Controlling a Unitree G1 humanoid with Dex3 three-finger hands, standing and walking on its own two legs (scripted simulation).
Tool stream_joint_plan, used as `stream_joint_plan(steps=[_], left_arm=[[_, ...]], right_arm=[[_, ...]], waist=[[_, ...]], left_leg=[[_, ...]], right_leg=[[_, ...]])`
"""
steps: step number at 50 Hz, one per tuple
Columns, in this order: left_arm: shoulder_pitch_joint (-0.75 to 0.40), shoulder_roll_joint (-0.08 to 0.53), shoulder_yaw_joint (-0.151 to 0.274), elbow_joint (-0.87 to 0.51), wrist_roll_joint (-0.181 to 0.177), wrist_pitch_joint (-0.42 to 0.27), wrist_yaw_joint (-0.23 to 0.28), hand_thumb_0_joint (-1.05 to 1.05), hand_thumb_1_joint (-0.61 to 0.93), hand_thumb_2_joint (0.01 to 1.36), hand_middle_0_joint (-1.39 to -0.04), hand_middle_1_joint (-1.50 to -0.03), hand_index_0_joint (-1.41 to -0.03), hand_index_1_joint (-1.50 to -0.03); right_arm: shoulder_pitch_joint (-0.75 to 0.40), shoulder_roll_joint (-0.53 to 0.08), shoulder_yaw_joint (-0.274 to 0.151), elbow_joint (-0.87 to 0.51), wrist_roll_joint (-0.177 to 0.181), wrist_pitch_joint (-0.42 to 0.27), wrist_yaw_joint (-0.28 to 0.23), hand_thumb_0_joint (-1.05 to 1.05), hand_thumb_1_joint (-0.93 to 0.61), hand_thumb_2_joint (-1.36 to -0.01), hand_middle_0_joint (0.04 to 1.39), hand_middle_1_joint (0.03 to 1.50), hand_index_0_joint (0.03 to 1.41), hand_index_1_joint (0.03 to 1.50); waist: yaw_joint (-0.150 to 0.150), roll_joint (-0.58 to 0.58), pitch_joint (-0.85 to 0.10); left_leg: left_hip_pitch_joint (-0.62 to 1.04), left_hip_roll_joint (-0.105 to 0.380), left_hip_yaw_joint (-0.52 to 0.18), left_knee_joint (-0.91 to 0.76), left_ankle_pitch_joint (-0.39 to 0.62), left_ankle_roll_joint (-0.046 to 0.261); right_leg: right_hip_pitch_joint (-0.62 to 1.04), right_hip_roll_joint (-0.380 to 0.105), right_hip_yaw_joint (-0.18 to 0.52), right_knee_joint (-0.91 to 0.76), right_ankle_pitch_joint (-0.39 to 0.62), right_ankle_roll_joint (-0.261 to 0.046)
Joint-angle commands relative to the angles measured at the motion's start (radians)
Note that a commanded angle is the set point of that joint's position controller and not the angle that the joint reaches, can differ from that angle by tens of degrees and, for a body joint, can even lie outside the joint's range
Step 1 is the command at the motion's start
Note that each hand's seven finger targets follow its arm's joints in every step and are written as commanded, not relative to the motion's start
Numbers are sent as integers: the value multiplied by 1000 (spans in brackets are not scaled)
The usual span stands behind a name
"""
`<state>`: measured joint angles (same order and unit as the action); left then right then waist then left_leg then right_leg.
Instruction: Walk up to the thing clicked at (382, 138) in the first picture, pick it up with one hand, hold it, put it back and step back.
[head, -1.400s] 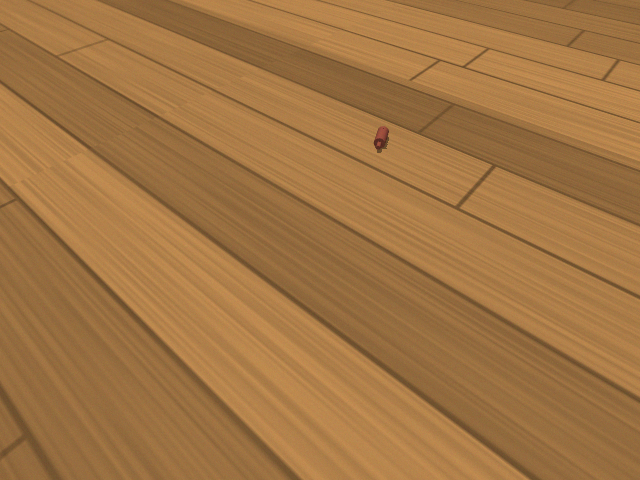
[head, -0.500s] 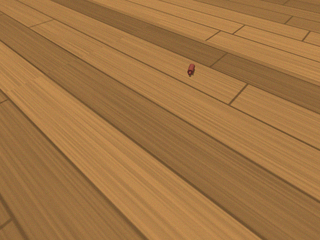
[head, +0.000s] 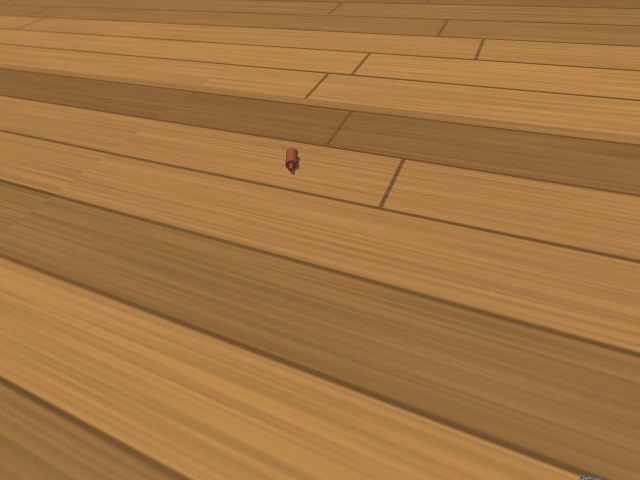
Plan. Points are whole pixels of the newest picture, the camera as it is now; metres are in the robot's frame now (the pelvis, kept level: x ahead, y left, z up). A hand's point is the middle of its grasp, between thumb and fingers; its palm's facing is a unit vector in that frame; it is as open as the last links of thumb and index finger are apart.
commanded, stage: walk up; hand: left
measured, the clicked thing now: (291, 160) +1.87 +0.21 -0.74
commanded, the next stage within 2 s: none
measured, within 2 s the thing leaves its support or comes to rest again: neither
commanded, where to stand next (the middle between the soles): +1.60 +0.59 m, yaw -87 degrees
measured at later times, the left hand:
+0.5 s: hand (143, 366) +0.38 +0.33 -0.14, palm faces -0.34 -0.80 -0.49, open 7.3 cm
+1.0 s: hand (238, 174) +0.89 +0.22 -0.11, palm faces -0.49 -0.64 -0.59, open 7.3 cm
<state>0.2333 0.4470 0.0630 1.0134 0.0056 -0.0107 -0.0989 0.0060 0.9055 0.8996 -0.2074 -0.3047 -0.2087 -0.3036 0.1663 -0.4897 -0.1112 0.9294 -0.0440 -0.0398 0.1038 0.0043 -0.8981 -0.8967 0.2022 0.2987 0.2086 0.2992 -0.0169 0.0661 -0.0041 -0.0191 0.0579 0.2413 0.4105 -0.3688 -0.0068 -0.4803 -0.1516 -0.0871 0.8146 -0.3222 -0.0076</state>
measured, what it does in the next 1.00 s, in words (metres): walks ahead, turning right: right foot, then left foot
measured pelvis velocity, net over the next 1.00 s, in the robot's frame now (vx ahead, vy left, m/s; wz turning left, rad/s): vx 0.58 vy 0.06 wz -0.62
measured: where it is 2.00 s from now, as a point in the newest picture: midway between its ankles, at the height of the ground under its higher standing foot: (291, 279)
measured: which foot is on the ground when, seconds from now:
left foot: down 0.00-0.06, up 0.08-0.50, down 0.52-0.92, up 0.94-1.00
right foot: up 0.00-0.06, down 0.08-0.52, up 0.54-0.90, down 0.92-1.00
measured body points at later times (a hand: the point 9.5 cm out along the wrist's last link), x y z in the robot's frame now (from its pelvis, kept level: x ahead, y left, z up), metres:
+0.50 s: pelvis +0.30 +0.05 -0.02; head +0.31 +0.01 +0.42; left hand +0.40 +0.37 -0.11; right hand +0.34 -0.32 -0.11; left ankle +0.48 +0.14 -0.73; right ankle +0.09 -0.14 -0.73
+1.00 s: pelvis +0.58 +0.06 -0.03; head +0.59 +0.01 +0.42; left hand +0.91 +0.25 -0.07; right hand +0.43 -0.22 -0.16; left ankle +0.57 +0.18 -0.65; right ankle +0.59 -0.06 -0.73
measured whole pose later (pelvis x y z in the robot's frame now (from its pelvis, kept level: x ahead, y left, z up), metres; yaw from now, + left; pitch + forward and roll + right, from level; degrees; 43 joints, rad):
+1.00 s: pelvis +0.58 +0.06 -0.03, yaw -36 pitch -2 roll -2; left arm 0.21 0.48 0.06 0.78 -0.02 -0.07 0.08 0.00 0.90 0.90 -0.21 -0.30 -0.21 -0.30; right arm 0.31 -0.44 -0.09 0.75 -0.06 0.07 0.09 0.01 -0.90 -0.90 0.20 0.30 0.20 0.30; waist -0.09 0.12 0.10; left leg -0.42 -0.01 0.01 1.30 -0.51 -0.05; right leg -0.43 -0.03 -0.17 0.75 -0.29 -0.08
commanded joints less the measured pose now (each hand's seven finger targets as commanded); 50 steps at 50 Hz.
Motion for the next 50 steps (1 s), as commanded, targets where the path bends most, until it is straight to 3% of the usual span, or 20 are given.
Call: stream_joint_plan(steps=[1,3,4,5,6,11,20,23,25,26,27,32,37,41,44,45,46,47,48,50], left_arm=[[3,217,57,-66,-14,-33,14,0,900,900,-200,-300,-200,-300],[285,291,91,20,-2,-53,49,0,900,900,-200,-300,-200,-300],[395,364,112,18,8,-55,78,0,900,900,-200,-300,-200,-300],[325,393,105,-21,-5,-55,91,0,900,900,-200,-300,-200,-300],[208,407,96,-69,-10,-61,105,0,900,900,-200,-300,-200,-300],[12,310,61,-142,-21,-105,131,0,900,900,-200,-300,-200,-300],[100,334,83,-172,-4,-133,146,0,900,900,-200,-300,-200,-300],[11,338,77,-197,6,-117,157,0,900,900,-200,-300,-200,-300],[20,234,43,-224,17,-105,161,0,900,900,-200,-300,-200,-300],[60,112,-1,-234,12,-100,163,0,900,900,-200,-300,-200,-300],[181,147,0,-225,-15,-103,178,0,900,900,-200,-300,-200,-300],[168,290,55,-97,-35,-65,141,0,900,900,-200,-300,-200,-300],[3,252,46,-174,-26,-52,122,0,900,900,-200,-300,-200,-300],[-30,230,51,-200,-29,-52,119,0,900,900,-200,-300,-200,-300],[324,270,91,-123,-28,-45,148,0,900,900,-200,-300,-200,-300],[444,309,114,-101,-21,-45,172,0,900,900,-200,-300,-200,-300],[409,368,130,-144,-11,-48,198,0,900,900,-200,-300,-200,-300],[271,397,119,-221,-33,-51,216,0,900,900,-200,-300,-200,-300],[190,394,112,-258,-46,-56,232,0,900,900,-200,-300,-200,-300],[127,350,89,-272,-29,-77,237,0,900,900,-200,-300,-200,-300]], right_arm=[[-238,-229,-52,-161,-8,-31,12,0,-900,-900,200,300,200,300],[-250,-177,-29,-183,-20,-18,16,0,-900,-900,200,300,200,300],[-263,-105,5,-222,-9,-22,24,0,-900,-900,200,300,200,300],[-303,-142,3,-269,18,-29,39,0,-900,-900,200,300,200,300],[-338,-179,6,-260,13,-36,40,0,-900,-900,200,300,200,300],[-162,-199,-4,-184,9,0,54,0,-900,-900,200,300,200,300],[-231,-150,-16,-283,-8,29,83,0,-900,-900,200,300,200,300],[-45,-165,-51,-240,-5,38,73,0,-900,-900,200,300,200,300],[341,-279,-112,-148,-14,30,33,0,-900,-900,200,300,200,300],[356,-317,-121,-163,-13,21,7,0,-900,-900,200,300,200,300],[134,-389,-124,-212,26,13,-12,0,-900,-900,200,300,200,300],[-27,-179,-69,-265,0,7,-12,0,-900,-900,200,300,200,300],[45,-172,-63,-278,-11,8,-9,0,-900,-900,200,300,200,300],[41,-153,-59,-313,-22,23,-5,0,-900,-900,200,300,200,300],[-45,-163,-63,-370,-17,25,-21,0,-900,-900,200,300,200,300],[-20,-131,-47,-383,-24,26,-26,0,-900,-900,200,300,200,300],[58,-83,-25,-386,-28,31,-30,0,-900,-900,200,300,200,300],[93,-194,-56,-382,-16,49,-30,0,-900,-900,200,300,200,300],[33,-231,-63,-379,-14,61,-35,0,-900,-900,200,300,200,300],[6,-208,-54,-366,-16,63,-27,0,-900,-900,200,300,200,300]], waist=[[85,-1,38],[213,-294,-29],[261,-477,28],[206,-432,0],[154,-264,45],[-5,-188,96],[4,-144,55],[-105,-188,-3],[-286,135,-170],[-261,401,-149],[-99,421,-151],[-25,164,-51],[-78,86,36],[-63,9,27],[139,-103,-121],[203,-235,-146],[143,-310,-163],[84,-131,-216],[62,-6,-142],[10,55,-19]], left_leg=[[-278,205,-86,-80,-308,146],[-511,48,14,517,-124,90],[-818,-36,-43,816,-295,33],[-913,-85,-274,853,-275,2],[-950,7,-373,883,-191,-6],[-664,77,-348,639,79,-2],[-494,60,-300,326,283,-35],[-178,28,-237,305,212,-12],[233,35,-360,145,-39,29],[246,242,-653,-10,-240,11],[137,341,-1043,-273,-357,82],[-166,186,-459,-132,-135,123],[-107,238,-362,-179,32,183],[-168,144,-175,-90,272,85],[-387,70,-70,431,790,-10],[-618,3,-106,715,358,-40],[-844,-52,-192,940,-255,-69],[-876,-24,-429,1084,-219,-84],[-876,36,-470,1137,-161,-75],[-826,75,-440,971,-28,-26]], right_leg=[[233,-7,-85,-64,41,-20],[565,76,-18,-210,-98,-75],[628,-68,335,-369,-422,-144],[609,-259,943,-718,-623,-254],[568,-318,1001,-769,-659,-294],[250,-121,445,-658,-291,-154],[228,-38,231,-573,86,-138],[107,-73,220,-414,238,-123],[-104,57,135,258,171,-51],[-282,164,128,516,-309,-56],[-364,199,188,652,-254,-97],[-145,7,105,340,39,-27],[-175,-1,41,63,53,-8],[25,66,-70,-90,169,-22],[551,140,-115,-237,168,-75],[760,42,53,-313,137,-122],[831,-248,484,-333,13,-212],[729,-399,858,-444,-125,-349],[589,-408,838,-507,-229,-385],[391,-244,557,-465,-74,-268]])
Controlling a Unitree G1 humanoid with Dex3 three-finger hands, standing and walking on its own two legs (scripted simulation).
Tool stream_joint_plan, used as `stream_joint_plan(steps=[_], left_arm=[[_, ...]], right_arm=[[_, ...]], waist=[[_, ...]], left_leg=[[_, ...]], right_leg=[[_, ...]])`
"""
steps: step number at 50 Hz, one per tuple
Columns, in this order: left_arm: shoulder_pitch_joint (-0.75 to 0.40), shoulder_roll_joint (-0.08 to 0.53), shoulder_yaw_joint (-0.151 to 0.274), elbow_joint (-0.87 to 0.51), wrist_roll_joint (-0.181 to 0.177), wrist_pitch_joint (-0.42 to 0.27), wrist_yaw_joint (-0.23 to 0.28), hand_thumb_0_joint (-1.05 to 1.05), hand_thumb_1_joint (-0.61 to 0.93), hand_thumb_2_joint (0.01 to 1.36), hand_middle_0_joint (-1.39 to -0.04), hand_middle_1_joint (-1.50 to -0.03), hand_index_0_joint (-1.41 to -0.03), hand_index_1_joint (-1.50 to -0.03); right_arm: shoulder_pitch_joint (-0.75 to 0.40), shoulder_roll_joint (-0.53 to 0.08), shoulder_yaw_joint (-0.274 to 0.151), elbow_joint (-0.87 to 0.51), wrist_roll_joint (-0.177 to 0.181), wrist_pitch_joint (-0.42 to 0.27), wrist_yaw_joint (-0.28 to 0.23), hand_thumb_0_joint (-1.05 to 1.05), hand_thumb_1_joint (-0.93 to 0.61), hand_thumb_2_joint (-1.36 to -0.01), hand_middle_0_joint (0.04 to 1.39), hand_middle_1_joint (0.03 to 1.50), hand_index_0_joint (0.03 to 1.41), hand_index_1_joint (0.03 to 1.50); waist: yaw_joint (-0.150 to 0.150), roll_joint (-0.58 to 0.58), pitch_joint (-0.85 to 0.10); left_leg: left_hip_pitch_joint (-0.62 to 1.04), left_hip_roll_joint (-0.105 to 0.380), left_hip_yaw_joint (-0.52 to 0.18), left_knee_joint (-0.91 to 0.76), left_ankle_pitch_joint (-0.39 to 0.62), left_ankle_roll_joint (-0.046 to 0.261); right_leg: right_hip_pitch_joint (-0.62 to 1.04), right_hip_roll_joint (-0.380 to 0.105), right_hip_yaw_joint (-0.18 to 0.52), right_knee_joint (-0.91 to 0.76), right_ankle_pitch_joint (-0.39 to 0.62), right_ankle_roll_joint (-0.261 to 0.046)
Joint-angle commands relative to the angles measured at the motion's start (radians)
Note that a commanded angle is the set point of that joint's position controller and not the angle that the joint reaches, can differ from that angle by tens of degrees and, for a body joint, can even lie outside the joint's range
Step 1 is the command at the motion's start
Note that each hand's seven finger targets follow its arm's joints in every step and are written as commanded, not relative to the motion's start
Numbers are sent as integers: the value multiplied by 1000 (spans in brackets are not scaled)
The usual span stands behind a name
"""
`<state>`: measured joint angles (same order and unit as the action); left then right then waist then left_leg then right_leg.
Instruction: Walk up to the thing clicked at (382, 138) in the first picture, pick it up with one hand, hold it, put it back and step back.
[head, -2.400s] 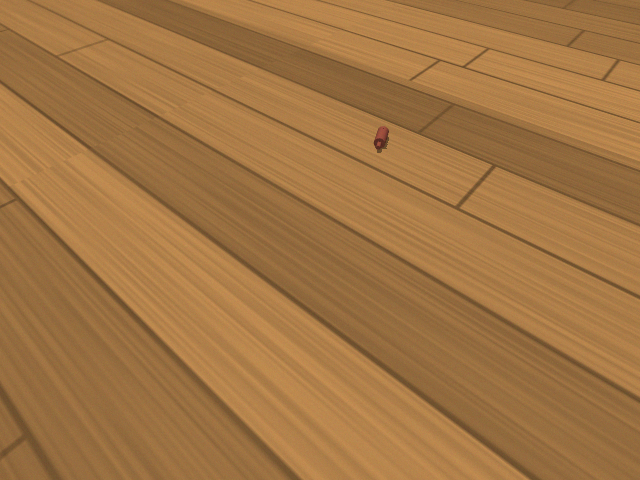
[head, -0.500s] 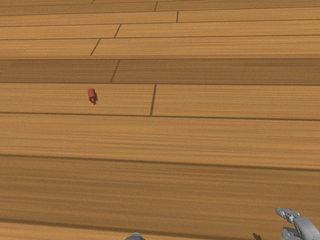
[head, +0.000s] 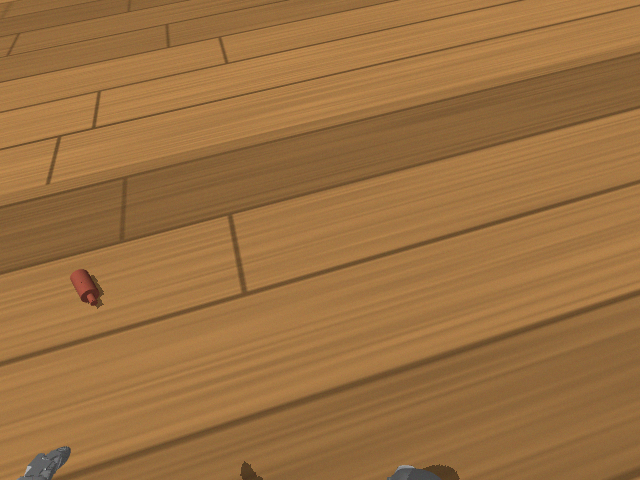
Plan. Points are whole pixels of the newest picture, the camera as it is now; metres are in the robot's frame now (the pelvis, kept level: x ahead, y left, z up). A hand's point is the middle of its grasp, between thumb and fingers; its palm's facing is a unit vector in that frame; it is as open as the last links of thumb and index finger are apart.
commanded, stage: walk up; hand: left
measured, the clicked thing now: (86, 289) +0.96 +0.87 -0.71
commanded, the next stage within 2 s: none
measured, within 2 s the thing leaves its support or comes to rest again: neither
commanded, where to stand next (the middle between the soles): +0.51 +1.02 m, yaw -51 degrees
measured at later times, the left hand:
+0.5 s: hand out of the picture +0.33 +0.53 -0.12, palm faces -0.30 -0.76 -0.58, open 7.3 cm
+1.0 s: hand out of the picture +0.48 +0.71 -0.10, palm faces -0.37 -0.65 -0.66, open 7.3 cm
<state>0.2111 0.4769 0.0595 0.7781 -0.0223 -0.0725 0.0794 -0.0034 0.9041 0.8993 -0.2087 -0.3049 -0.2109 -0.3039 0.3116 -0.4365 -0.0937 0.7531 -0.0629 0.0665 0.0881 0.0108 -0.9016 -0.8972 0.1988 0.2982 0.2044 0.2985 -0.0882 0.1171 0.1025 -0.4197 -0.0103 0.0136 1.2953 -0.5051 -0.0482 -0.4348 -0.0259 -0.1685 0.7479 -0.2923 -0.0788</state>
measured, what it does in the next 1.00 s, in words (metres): steps to the left, turning right: left foot, then right foot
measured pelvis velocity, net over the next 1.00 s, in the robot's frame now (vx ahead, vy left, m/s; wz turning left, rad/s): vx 0.28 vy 0.43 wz -0.44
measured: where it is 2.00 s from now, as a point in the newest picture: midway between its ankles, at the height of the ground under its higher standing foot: (48, 453)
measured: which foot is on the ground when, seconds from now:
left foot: up 0.00-0.28, down 0.30-0.64, up 0.66-0.98, down 1.00-1.00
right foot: down 0.00-0.30, up 0.32-0.62, down 0.64-1.00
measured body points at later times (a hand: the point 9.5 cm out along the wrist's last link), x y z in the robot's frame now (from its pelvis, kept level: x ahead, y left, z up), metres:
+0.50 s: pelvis +0.18 +0.23 +0.00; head +0.23 +0.21 +0.45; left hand +0.34 +0.57 -0.08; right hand +0.19 -0.11 -0.10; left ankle +0.24 +0.32 -0.71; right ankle +0.20 +0.11 -0.65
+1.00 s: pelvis +0.28 +0.43 -0.02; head +0.30 +0.37 +0.42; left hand +0.50 +0.74 -0.06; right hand +0.26 +0.06 -0.13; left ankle +0.37 +0.58 -0.71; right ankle +0.27 +0.18 -0.70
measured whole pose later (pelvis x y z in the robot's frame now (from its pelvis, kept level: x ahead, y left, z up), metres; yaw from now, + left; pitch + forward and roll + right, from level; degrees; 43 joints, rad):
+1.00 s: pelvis +0.28 +0.43 -0.02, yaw -25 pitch +1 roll +0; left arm 0.35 0.50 0.07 0.76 0.06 -0.07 0.09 0.00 0.90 0.90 -0.22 -0.31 -0.22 -0.31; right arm 0.18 -0.52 -0.13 0.66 -0.07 0.09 0.10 0.00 -0.90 -0.90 0.20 0.30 0.21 0.30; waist 0.01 0.12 0.08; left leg -0.49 0.09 -0.05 0.96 -0.50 0.01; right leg -0.60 -0.15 0.11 0.87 -0.31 0.00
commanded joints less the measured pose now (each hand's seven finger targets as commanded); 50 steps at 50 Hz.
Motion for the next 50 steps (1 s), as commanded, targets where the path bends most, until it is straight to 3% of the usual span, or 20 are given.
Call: stream_joint_plan(steps=[1,5,9,12,14,15,16,17,20,23,26,29,31,32,33,34,39,47,49,50], left_arm=[[103,310,92,-34,9,-24,52,0,900,900,-200,-300,-200,-300],[80,331,92,-30,37,-60,31,0,900,900,-200,-300,-200,-300],[139,359,106,-13,55,-58,40,0,900,900,-200,-300,-200,-300],[134,383,112,-7,61,-33,44,0,900,900,-200,-300,-200,-300],[45,318,92,-26,67,-19,48,0,900,900,-200,-300,-200,-300],[75,184,54,-25,64,-15,49,0,900,900,-200,-300,-200,-300],[112,141,38,-31,48,-13,62,0,900,900,-200,-300,-200,-300],[139,178,30,5,44,-17,80,0,900,900,-200,-300,-200,-300],[194,260,58,110,13,-13,53,0,900,900,-200,-300,-200,-300],[236,218,59,123,16,1,36,0,900,900,-200,-300,-200,-300],[216,195,62,76,14,9,35,0,900,900,-200,-300,-200,-300],[354,184,74,86,18,13,38,0,900,900,-200,-300,-200,-300],[493,263,118,94,42,6,53,0,900,900,-200,-300,-200,-300],[480,326,137,52,60,1,63,0,900,900,-200,-300,-200,-300],[381,319,125,-9,50,1,66,0,900,900,-200,-300,-200,-300],[284,334,124,-50,28,-4,80,0,900,900,-200,-300,-200,-300],[121,300,114,-73,59,-9,58,0,900,900,-200,-300,-200,-300],[164,380,142,-58,78,-12,39,0,900,900,-200,-300,-200,-300],[111,332,119,-70,68,-5,39,0,900,900,-200,-300,-200,-300],[101,239,88,-69,61,3,45,0,900,900,-200,-300,-200,-300]], right_arm=[[-112,-243,-64,-178,6,-37,-3,0,-900,-900,200,300,200,300],[-82,-224,-65,-152,5,-12,36,0,-900,-900,200,300,200,300],[-196,-218,-67,-181,12,-9,47,0,-900,-900,200,300,200,300],[-173,-220,-86,-171,9,-10,42,0,-900,-900,200,300,200,300],[30,-239,-115,-110,0,-20,28,0,-900,-900,200,300,200,300],[124,-300,-133,-85,-20,-36,13,0,-900,-900,200,300,200,300],[46,-386,-137,-108,-10,-53,-6,0,-900,-900,200,300,200,300],[-46,-411,-149,-119,15,-53,-18,0,-900,-900,200,300,200,300],[-126,-272,-105,-141,3,-54,-38,0,-900,-900,200,300,200,300],[-150,-214,-82,-154,-17,-59,-39,0,-900,-900,200,300,200,300],[-118,-197,-77,-167,-24,-50,-40,0,-900,-900,200,300,200,300],[-222,-193,-73,-227,-28,-33,-34,0,-900,-900,200,300,200,300],[-211,-148,-55,-258,-16,-32,-22,0,-900,-900,200,300,200,300],[-125,-104,-40,-260,-11,-32,-23,0,-900,-900,200,300,200,300],[-83,-177,-65,-239,-15,-16,-38,0,-900,-900,200,300,200,300],[-107,-235,-88,-238,-17,3,-46,0,-900,-900,200,300,200,300],[-49,-218,-87,-161,-16,20,-2,0,-900,-900,200,300,200,300],[-100,-217,-91,-178,-9,17,11,0,-900,-900,200,300,200,300],[49,-229,-108,-133,-14,-3,1,0,-900,-900,200,300,200,300],[132,-268,-123,-114,-33,-13,-9,0,-900,-900,200,300,200,300]], waist=[[30,-58,-101],[9,-205,-89],[55,-291,-121],[22,-303,-127],[-123,-172,-179],[-178,161,-172],[-101,351,-133],[-40,286,-160],[17,128,-150],[20,141,-173],[13,119,-139],[104,39,-157],[203,-163,-229],[180,-362,-264],[133,-198,-247],[119,-146,-208],[28,-202,-97],[87,-303,-126],[-8,-217,-188],[-76,15,-169]], left_leg=[[-359,137,-190,-21,130,24],[-157,117,-75,-186,224,31],[-182,135,-65,-300,233,37],[-14,116,-33,-369,185,57],[306,59,-19,-539,134,65],[341,153,-194,-812,-20,73],[345,366,-545,-966,89,120],[291,401,-650,-1015,48,180],[236,284,-294,-830,305,181],[249,254,-173,-780,567,259],[189,276,-121,-781,664,255],[-12,250,-60,-694,557,205],[-246,122,63,-356,514,76],[-484,46,25,-129,-111,14],[-459,62,-141,60,-132,-24],[-455,96,-206,223,-93,-28],[-230,100,-122,75,127,40],[-105,92,-21,-302,-48,76],[115,58,-21,-545,31,93],[220,99,-139,-777,-62,108]], right_leg=[[242,-303,517,-377,-20,-141],[-14,-196,313,-334,153,-108],[49,-202,346,-265,103,-113],[-85,-217,369,-212,48,-131],[-283,-146,266,71,51,-61],[-368,10,142,401,-115,-3],[-561,90,166,561,-350,14],[-515,13,254,663,-282,-22],[-384,-62,213,506,-132,19],[-272,-55,123,377,-158,49],[-184,-58,89,262,-120,37],[126,-58,106,12,23,-3],[509,-74,186,-193,120,-49],[640,-345,588,-234,136,-157],[473,-505,829,-310,92,-292],[339,-569,905,-357,65,-358],[-34,-226,418,-306,-193,-122],[-63,-231,480,-220,-150,-145],[-167,-172,397,4,-40,-77],[-325,-5,235,293,-107,-16]])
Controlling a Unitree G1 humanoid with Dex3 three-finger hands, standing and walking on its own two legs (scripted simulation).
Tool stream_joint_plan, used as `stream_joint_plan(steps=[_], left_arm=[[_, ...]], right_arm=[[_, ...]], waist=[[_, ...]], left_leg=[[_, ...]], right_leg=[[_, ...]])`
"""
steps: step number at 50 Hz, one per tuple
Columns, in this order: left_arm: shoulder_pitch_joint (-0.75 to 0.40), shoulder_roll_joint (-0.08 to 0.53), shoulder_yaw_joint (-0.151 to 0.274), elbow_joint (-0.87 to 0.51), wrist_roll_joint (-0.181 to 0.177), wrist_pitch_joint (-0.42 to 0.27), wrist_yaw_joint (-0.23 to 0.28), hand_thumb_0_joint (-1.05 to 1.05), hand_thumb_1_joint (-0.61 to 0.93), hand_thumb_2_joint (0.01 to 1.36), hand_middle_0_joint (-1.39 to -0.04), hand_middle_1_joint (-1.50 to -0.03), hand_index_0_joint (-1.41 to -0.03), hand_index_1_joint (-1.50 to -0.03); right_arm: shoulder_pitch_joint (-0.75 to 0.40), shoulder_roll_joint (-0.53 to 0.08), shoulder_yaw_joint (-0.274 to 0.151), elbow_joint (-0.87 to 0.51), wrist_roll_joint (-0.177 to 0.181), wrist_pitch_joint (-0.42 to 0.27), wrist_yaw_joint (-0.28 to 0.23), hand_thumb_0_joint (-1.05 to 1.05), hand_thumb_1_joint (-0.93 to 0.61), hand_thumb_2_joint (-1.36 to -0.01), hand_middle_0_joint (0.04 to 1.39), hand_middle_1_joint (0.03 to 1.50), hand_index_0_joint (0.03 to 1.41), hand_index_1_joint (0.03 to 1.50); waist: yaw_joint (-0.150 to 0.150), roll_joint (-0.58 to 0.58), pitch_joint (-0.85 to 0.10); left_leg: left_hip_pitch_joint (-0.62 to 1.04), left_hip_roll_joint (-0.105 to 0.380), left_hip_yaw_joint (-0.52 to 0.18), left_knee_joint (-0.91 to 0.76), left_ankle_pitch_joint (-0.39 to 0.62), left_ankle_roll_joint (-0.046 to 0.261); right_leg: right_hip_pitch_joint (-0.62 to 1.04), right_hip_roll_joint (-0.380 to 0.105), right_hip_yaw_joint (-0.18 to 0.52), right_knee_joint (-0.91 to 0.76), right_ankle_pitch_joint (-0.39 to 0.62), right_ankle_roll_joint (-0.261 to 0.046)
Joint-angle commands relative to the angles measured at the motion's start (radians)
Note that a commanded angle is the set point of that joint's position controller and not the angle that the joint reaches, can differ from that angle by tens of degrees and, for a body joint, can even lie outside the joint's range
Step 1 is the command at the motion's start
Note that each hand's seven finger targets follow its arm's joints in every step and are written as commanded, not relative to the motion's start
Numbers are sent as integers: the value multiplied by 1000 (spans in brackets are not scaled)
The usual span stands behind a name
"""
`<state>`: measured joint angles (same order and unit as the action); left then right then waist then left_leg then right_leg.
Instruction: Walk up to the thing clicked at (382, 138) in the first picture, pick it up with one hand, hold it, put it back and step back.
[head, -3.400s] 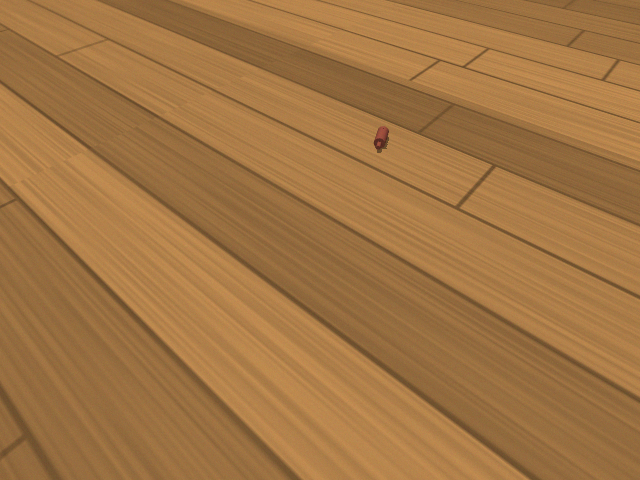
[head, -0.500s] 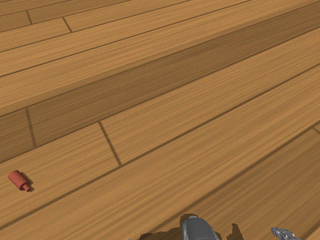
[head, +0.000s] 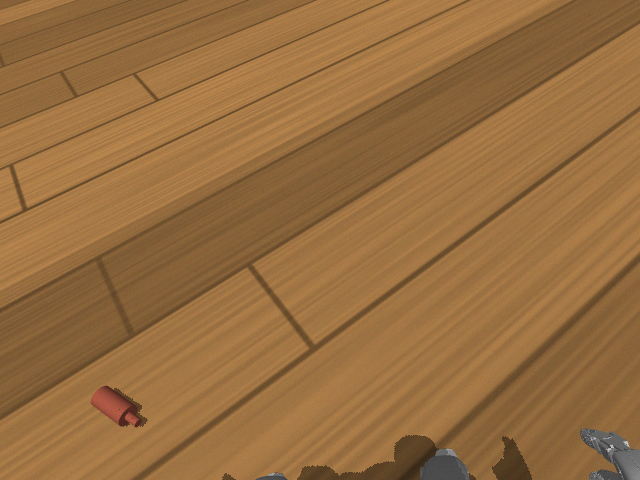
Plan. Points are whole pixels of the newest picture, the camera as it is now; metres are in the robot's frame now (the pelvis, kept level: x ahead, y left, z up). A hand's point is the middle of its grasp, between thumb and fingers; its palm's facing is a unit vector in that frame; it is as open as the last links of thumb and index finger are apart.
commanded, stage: walk up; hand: left
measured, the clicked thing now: (118, 409) +0.43 +0.68 -0.68
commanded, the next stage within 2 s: none
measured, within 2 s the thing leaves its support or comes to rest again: neither
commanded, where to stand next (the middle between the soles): -0.04 +0.63 m, yaw -26 degrees
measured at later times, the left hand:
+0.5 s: hand out of the picture +0.07 +0.49 -0.08, palm faces -0.17 -0.78 -0.61, open 7.3 cm
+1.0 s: hand out of the picture +0.05 +0.70 -0.10, palm faces -0.29 -0.78 -0.55, open 7.3 cm
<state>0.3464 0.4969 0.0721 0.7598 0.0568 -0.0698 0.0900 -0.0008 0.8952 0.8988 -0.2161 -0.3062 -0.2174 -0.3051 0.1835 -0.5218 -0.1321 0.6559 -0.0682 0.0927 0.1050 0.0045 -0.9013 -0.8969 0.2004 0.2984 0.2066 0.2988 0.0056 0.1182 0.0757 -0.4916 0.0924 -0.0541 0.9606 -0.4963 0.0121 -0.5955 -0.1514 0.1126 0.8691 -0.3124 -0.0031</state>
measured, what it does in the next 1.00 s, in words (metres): steps to the left, turning right: right foot, then left foot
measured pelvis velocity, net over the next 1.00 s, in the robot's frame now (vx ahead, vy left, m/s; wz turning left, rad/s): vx -0.11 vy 0.44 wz -0.28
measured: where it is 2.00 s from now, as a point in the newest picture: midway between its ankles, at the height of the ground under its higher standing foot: outside the picture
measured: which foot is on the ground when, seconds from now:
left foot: down 0.00-0.28, up 0.30-0.62, down 0.64-0.94, up 0.96-1.00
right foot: down 0.00-0.02, up 0.04-0.26, down 0.28-0.64, up 0.66-0.90, down 0.92-1.00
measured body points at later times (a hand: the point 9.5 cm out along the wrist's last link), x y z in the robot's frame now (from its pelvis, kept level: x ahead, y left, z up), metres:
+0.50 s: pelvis -0.04 +0.20 +0.01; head +0.00 +0.14 +0.45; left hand +0.08 +0.53 -0.04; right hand +0.02 -0.14 -0.12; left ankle +0.00 +0.38 -0.61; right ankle +0.04 +0.03 -0.68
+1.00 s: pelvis -0.11 +0.44 +0.01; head -0.05 +0.39 +0.46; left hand +0.06 +0.74 -0.06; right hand -0.13 +0.12 -0.12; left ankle -0.04 +0.51 -0.64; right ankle -0.07 +0.34 -0.68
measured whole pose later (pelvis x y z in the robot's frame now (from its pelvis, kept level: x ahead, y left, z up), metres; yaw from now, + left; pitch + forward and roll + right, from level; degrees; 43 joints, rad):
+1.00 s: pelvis -0.11 +0.44 +0.01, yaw -16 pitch -2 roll -2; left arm 0.28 0.39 0.03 0.79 0.01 -0.06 0.11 0.00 0.90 0.90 -0.21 -0.31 -0.21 -0.30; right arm 0.27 -0.43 -0.09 0.67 -0.07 0.12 0.04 0.01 -0.90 -0.90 0.20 0.30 0.21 0.30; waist -0.04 0.12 0.20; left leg -0.58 -0.04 0.02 1.15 -0.53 0.01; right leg -0.45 0.03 -0.09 0.84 -0.35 -0.07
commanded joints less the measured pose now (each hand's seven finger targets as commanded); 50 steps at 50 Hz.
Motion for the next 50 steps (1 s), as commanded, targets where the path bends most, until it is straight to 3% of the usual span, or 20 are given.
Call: stream_joint_plan(steps=[1,2,4,8,12,13,14,15,21,27,30,31,32,33,35,43,45,47,48,50], left_arm=[[-39,133,50,-68,-33,0,50,0,900,900,-200,-300,-200,-300],[-101,191,51,-59,-34,-8,75,0,900,900,-200,-300,-200,-300],[-59,206,60,14,-58,-12,57,0,900,900,-200,-300,-200,-300],[81,182,55,66,-72,-6,29,0,900,900,-200,-300,-200,-300],[284,174,72,86,-60,-11,40,0,900,900,-200,-300,-200,-300],[292,246,97,63,-37,-15,50,0,900,900,-200,-300,-200,-300],[247,294,104,4,-22,-17,56,0,900,900,-200,-300,-200,-300],[166,313,103,-27,-36,-13,63,0,900,900,-200,-300,-200,-300],[-2,271,97,-59,-19,-14,42,0,900,900,-200,-300,-200,-300],[34,334,124,-35,0,-5,28,0,900,900,-200,-300,-200,-300],[-16,331,113,-36,-12,8,26,0,900,900,-200,-300,-200,-300],[-49,275,95,-34,-11,16,30,0,900,900,-200,-300,-200,-300],[-64,166,65,-34,-23,21,39,0,900,900,-200,-300,-200,-300],[-156,190,64,-53,-32,14,65,0,900,900,-200,-300,-200,-300],[-151,209,63,9,-48,10,57,0,900,900,-200,-300,-200,-300],[68,137,48,55,-77,11,26,0,900,900,-200,-300,-200,-300],[201,161,62,77,-60,4,39,0,900,900,-200,-300,-200,-300],[130,278,95,1,-35,3,49,0,900,900,-200,-300,-200,-300],[61,315,101,-31,-39,3,63,0,900,900,-200,-300,-200,-300],[-9,247,77,-40,-49,-5,62,0,900,900,-200,-300,-200,-300]], right_arm=[[179,-303,-99,-60,-30,-50,-38,0,-900,-900,200,300,200,300],[102,-344,-106,-60,-4,-52,-48,0,-900,-900,200,300,200,300],[37,-187,-69,-86,-14,-53,-61,0,-900,-900,200,300,200,300],[-20,-129,-39,-122,-12,-52,-68,0,-900,-900,200,300,200,300],[-85,-103,-18,-162,-8,-25,-64,0,-900,-900,200,300,200,300],[-1,-46,1,-157,6,-24,-62,0,-900,-900,200,300,200,300],[100,-30,8,-150,8,-19,-63,0,-900,-900,200,300,200,300],[83,-115,-24,-146,-1,-1,-78,0,-900,-900,200,300,200,300],[93,-134,-50,-88,-6,8,-39,0,-900,-900,200,300,200,300],[51,-123,-46,-90,6,12,-29,0,-900,-900,200,300,200,300],[183,-129,-58,-43,10,3,-28,0,-900,-900,200,300,200,300],[280,-143,-68,-10,-1,-7,-31,0,-900,-900,200,300,200,300],[315,-224,-84,-13,-19,-15,-40,0,-900,-900,200,300,200,300],[171,-326,-93,-43,0,-20,-54,0,-900,-900,200,300,200,300],[18,-222,-69,-75,-3,-33,-73,0,-900,-900,200,300,200,300],[31,-119,-23,-93,-16,-24,-73,0,-900,-900,200,300,200,300],[18,-77,-10,-113,2,-11,-68,0,-900,-900,200,300,200,300],[150,-45,0,-110,5,-6,-76,0,-900,-900,200,300,200,300],[105,-114,-28,-124,-8,10,-94,0,-900,-900,200,300,200,300],[65,-139,-53,-99,3,10,-83,0,-900,-900,200,300,200,300]], waist=[[-150,283,-83],[-136,269,-51],[-109,44,-4],[-59,138,-94],[75,7,-134],[82,-138,-150],[22,-223,-217],[9,-102,-207],[-44,-196,-72],[13,-324,-81],[-54,-310,-146],[-112,-195,-160],[-155,134,-74],[-146,247,10],[-90,-14,116],[-23,93,-58],[56,-8,-121],[3,-207,-158],[13,-181,-192],[-19,-14,-87]], left_leg=[[259,236,-441,-563,47,123],[174,302,-583,-616,87,237],[162,182,-302,-443,405,183],[213,137,-131,-335,695,234],[-30,42,29,-73,601,107],[-221,-22,49,98,378,38],[-345,-34,-4,265,-98,-12],[-319,-26,-94,418,-147,-7],[-139,-8,-49,456,93,-5],[-76,-19,50,136,-88,11],[142,-70,103,-106,-49,45],[256,-62,52,-245,-34,64],[228,101,-254,-502,-178,106],[42,250,-530,-631,-108,200],[-68,206,-418,-575,-26,168],[167,113,-122,-315,669,167],[36,48,-37,-123,600,72],[-322,-60,-38,241,-133,-49],[-275,-25,-147,433,-159,-19],[-203,-37,-177,539,-5,-23]], right_leg=[[-389,287,-134,355,-360,-33],[-350,191,-30,426,-324,-65],[-283,173,-39,426,-221,-39],[-44,136,-197,253,-155,-28],[449,113,-144,-267,135,-80],[622,13,88,-319,167,-109],[688,-272,486,-381,172,-200],[530,-385,610,-436,165,-329],[105,-100,198,-392,-186,-212],[100,-84,232,-370,-245,-214],[20,-58,179,-308,-179,-154],[-87,23,66,-106,-192,-100],[-283,231,-101,246,-292,-52],[-321,254,-49,381,-306,-38],[-259,190,6,468,-186,-48],[143,141,-156,-27,-116,-38],[452,106,-96,-351,106,-72],[646,-321,477,-343,436,-266],[481,-437,625,-416,351,-388],[280,-271,373,-396,177,-318]])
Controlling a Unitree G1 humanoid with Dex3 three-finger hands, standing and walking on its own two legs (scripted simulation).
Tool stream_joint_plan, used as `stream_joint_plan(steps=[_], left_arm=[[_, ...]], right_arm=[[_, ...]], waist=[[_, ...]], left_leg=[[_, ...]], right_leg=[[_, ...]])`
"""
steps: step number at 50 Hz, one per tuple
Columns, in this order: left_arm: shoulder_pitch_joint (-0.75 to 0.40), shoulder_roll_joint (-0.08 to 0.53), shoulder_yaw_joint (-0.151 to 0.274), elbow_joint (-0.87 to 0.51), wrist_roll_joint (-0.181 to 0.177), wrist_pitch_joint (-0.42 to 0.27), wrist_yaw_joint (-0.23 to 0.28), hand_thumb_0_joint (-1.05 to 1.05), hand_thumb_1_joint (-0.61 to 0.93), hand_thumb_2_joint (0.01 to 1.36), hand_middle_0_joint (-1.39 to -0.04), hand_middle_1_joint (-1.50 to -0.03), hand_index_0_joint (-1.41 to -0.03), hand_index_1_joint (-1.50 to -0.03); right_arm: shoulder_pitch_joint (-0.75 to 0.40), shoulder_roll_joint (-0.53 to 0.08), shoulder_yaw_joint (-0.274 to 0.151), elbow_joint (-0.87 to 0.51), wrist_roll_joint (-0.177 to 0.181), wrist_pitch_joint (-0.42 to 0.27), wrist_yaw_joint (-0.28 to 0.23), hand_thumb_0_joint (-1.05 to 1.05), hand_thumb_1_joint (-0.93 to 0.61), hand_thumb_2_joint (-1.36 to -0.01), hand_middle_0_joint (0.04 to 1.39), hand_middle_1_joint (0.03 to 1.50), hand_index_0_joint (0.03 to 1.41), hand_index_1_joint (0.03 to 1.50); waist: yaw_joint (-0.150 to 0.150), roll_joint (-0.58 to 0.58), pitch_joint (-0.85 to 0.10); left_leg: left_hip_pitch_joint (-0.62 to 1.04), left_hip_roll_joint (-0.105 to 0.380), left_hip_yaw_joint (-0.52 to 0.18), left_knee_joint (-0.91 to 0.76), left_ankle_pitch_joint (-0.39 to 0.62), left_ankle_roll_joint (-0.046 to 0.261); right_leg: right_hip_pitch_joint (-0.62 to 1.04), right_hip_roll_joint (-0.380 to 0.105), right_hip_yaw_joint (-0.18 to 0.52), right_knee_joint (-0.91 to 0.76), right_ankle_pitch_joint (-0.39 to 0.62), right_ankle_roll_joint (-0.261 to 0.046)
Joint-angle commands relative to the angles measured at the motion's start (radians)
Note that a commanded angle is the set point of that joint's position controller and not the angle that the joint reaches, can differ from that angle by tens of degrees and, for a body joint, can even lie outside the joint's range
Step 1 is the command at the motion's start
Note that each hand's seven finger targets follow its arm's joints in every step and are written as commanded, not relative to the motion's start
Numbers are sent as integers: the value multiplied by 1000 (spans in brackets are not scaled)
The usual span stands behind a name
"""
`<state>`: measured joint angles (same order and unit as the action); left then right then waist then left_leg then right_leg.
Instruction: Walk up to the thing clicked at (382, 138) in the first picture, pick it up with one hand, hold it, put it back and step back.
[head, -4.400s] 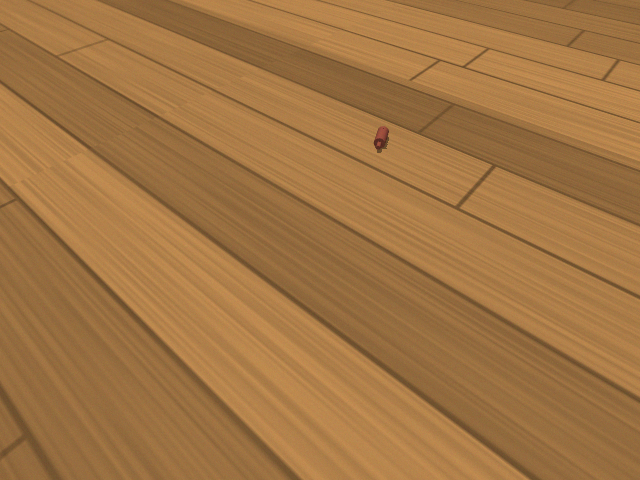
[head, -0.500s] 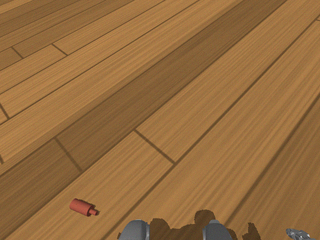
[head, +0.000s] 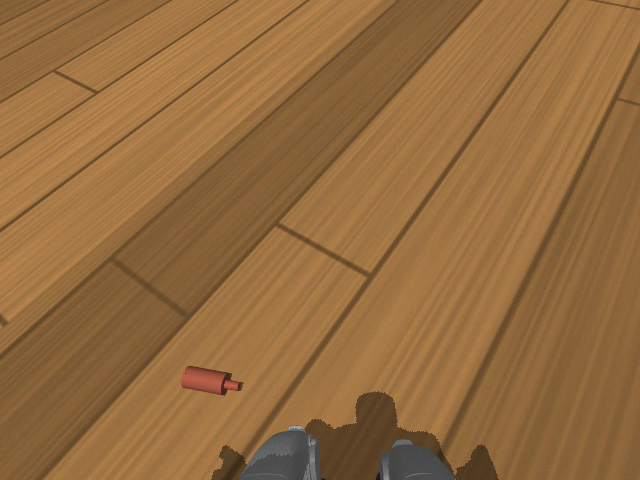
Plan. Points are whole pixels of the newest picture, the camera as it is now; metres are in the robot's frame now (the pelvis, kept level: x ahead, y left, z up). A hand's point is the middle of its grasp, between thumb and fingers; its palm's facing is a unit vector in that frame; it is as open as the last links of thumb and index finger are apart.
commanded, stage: walk up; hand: left
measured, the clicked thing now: (212, 381) +0.44 +0.38 -0.70
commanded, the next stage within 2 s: none
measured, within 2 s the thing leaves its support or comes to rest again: neither
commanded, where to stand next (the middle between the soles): +0.01 +0.20 m, yaw -10 degrees
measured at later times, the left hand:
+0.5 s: hand out of the picture -0.05 +0.53 -0.12, palm faces -0.09 -0.82 -0.56, open 7.3 cm
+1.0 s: hand out of the picture +0.00 +0.48 -0.12, palm faces -0.27 -0.89 -0.37, open 7.3 cm
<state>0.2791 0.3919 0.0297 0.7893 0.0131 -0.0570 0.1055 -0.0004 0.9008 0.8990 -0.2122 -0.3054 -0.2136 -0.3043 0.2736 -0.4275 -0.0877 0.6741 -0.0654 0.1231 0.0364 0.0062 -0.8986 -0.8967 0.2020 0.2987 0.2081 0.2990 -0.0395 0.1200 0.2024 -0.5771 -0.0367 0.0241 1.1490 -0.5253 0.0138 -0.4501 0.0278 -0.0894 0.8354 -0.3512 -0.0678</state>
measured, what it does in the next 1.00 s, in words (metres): steps to the left: left foot, then right foot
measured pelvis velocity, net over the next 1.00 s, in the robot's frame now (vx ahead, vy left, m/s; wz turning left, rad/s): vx -0.14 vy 0.24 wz -0.24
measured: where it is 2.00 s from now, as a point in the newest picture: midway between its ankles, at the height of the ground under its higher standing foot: outside the picture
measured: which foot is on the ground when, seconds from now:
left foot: up 0.00-0.26, down 0.28-1.00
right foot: down 0.00-0.30, up 0.32-0.58, down 0.60-0.76, up 0.78-1.00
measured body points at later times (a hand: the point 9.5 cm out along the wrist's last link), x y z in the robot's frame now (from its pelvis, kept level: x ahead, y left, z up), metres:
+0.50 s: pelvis -0.13 +0.21 +0.00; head -0.09 +0.20 +0.45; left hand -0.04 +0.58 -0.08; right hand -0.10 -0.10 -0.12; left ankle -0.09 +0.32 -0.69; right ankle -0.12 +0.11 -0.65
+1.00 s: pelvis -0.14 +0.24 +0.04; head -0.12 +0.24 +0.48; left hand +0.02 +0.53 -0.09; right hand -0.16 -0.09 -0.07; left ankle -0.09 +0.32 -0.69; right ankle -0.15 +0.08 -0.67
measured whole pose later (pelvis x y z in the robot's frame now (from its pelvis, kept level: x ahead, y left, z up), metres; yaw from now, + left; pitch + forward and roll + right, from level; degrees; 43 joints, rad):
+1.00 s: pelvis -0.14 +0.24 +0.04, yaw -14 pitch -2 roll +0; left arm 0.19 0.41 0.04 1.01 0.01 -0.02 -0.01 0.00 0.91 0.90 -0.21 -0.30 -0.21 -0.30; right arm 0.22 -0.39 -0.03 0.95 -0.02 -0.05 0.01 0.00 -0.90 -0.90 0.20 0.30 0.21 0.30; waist -0.04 -0.02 0.07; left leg -0.26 0.04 0.15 0.57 -0.27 0.04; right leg -0.36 -0.05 0.04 0.75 -0.38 -0.03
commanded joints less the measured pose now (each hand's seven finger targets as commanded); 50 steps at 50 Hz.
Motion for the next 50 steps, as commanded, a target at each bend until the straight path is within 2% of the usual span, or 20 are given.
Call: stream_joint_plan(steps=[1,6,10,12,13,14,15,16,18,20,25,29,30,32,35,36,37,39,42,50], left_arm=[[26,351,118,-70,4,-17,43,0,900,900,-200,-300,-200,-300],[28,367,137,-71,25,-6,22,0,900,900,-200,-300,-200,-300],[53,423,164,-51,40,6,18,0,900,900,-200,-300,-200,-300],[-19,423,160,-51,25,17,16,0,900,900,-200,-300,-200,-300],[-6,366,148,-39,27,29,16,0,900,900,-200,-300,-200,-300],[-9,273,123,-30,18,33,20,0,900,900,-200,-300,-200,-300],[-110,270,119,-60,6,23,45,0,900,900,-200,-300,-200,-300],[-177,317,128,-52,13,14,49,0,900,900,-200,-300,-200,-300],[-26,295,130,46,-25,13,29,0,900,900,-200,-300,-200,-300],[62,277,127,86,-23,11,-5,0,900,900,-200,-300,-200,-300],[-38,236,102,45,23,10,-73,0,900,900,-200,-300,-200,-300],[67,235,104,72,31,-1,-89,0,900,900,-200,-300,-200,-300],[50,237,103,85,33,-5,-83,0,900,900,-200,-300,-200,-300],[32,308,112,76,23,-4,-90,0,900,900,-200,-300,-200,-300],[-58,253,76,52,7,0,-92,0,900,900,-200,-300,-200,-300],[-90,210,60,49,4,2,-96,0,900,900,-200,-300,-200,-300],[-96,165,47,55,2,10,-103,0,900,900,-200,-300,-200,-300],[-31,226,61,94,4,22,-97,0,900,900,-200,-300,-200,-300],[-37,209,62,131,-6,28,-104,0,900,900,-200,-300,-200,-300],[-64,177,50,202,-3,20,-102,0,900,900,-200,-300,-200,-300]], right_arm=[[-4,-226,-100,-113,4,-21,-7,0,-900,-900,200,300,200,300],[11,-194,-93,-101,5,-5,19,0,-900,-900,200,300,200,300],[-15,-210,-98,-82,12,-3,27,0,-900,-900,200,300,200,300],[125,-210,-108,-16,13,-6,31,0,-900,-900,200,300,200,300],[201,-216,-117,18,5,-14,29,0,-900,-900,200,300,200,300],[230,-267,-124,19,-13,-21,25,0,-900,-900,200,300,200,300],[78,-397,-132,-30,3,-24,20,0,-900,-900,200,300,200,300],[-64,-401,-126,-50,10,-32,11,0,-900,-900,200,300,200,300],[-185,-278,-92,-79,2,-47,-8,0,-900,-900,200,300,200,300],[-188,-264,-79,-52,17,-66,-16,0,-900,-900,200,300,200,300],[-12,-274,-63,49,24,-119,-33,0,-900,-900,200,300,200,300],[5,-267,-42,74,42,-139,-36,0,-900,-900,200,300,200,300],[-21,-206,-16,85,44,-144,-39,0,-900,-900,200,300,200,300],[-95,-174,-9,82,49,-152,-44,0,-900,-900,200,300,200,300],[-39,-168,-10,143,58,-185,-42,0,-900,-900,200,300,200,300],[8,-181,-14,165,54,-196,-46,0,-900,-900,200,300,200,300],[38,-219,-23,175,43,-206,-49,0,-900,-900,200,300,200,300],[10,-261,-36,172,46,-208,-49,0,-900,-900,200,300,200,300],[-33,-236,-26,189,43,-210,-57,0,-900,-900,200,300,200,300],[-131,-209,-3,214,42,-168,-38,0,-900,-900,200,300,200,300]], waist=[[4,-73,-200],[29,-249,-176],[69,-345,-195],[-3,-333,-235],[-37,-219,-235],[-76,50,-166],[-82,266,-89],[-57,169,-7],[30,3,-3],[58,61,-102],[-5,-37,-151],[54,-39,-185],[66,-72,-171],[75,-245,-115],[15,-150,-156],[-18,-106,-193],[-28,-35,-198],[2,-65,-159],[19,-21,-114],[28,46,-159]], left_leg=[[-84,76,-218,351,66,-22],[-26,89,-97,192,119,-30],[97,97,-22,-143,-101,-11],[318,56,51,-334,-18,18],[395,43,19,-435,-14,23],[317,157,-218,-657,-214,75],[72,375,-568,-821,-208,218],[-121,448,-680,-893,-281,315],[-99,301,-407,-748,-147,200],[61,270,-336,-672,-93,189],[310,375,-460,-704,-209,222],[261,352,-333,-679,-31,167],[136,294,-231,-616,103,105],[39,88,6,-400,70,12],[246,98,-41,-533,191,36],[387,161,-132,-652,189,56],[442,294,-385,-808,24,116],[456,457,-540,-878,-28,216],[385,368,-364,-902,19,125],[273,264,-111,-829,100,110]], right_leg=[[62,-392,491,-345,174,-213],[-4,-242,332,-320,-134,-125],[-24,-257,389,-334,-215,-116],[-151,-236,323,-304,-197,-49],[-232,-175,268,-154,-224,-10],[-355,1,142,181,-250,12],[-399,78,105,396,-267,45],[-305,27,161,532,-223,31],[-256,32,193,569,-125,26],[-165,-3,118,476,-79,31],[-126,-23,152,103,-248,42],[180,-26,127,-286,-133,-18],[309,-47,204,-358,-52,-42],[220,-270,612,-424,-247,-173],[144,-211,431,-325,-17,-122],[36,-151,328,-244,68,-70],[-58,-31,219,-83,57,-6],[-118,-40,194,59,-198,24],[-80,-66,218,43,-118,26],[140,-54,47,-175,15,52]])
